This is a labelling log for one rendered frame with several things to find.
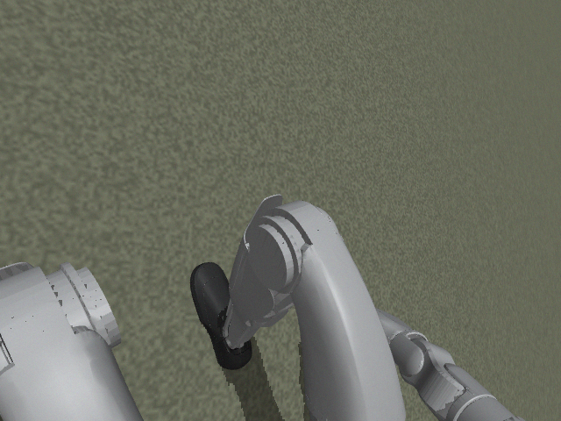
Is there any right robot foot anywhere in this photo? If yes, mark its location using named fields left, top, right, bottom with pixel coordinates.
left=190, top=262, right=252, bottom=370

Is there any right robot arm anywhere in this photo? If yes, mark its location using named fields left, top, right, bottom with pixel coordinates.
left=390, top=330, right=526, bottom=421

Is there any right robot hand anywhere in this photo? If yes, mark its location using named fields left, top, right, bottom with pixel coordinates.
left=376, top=308, right=412, bottom=345

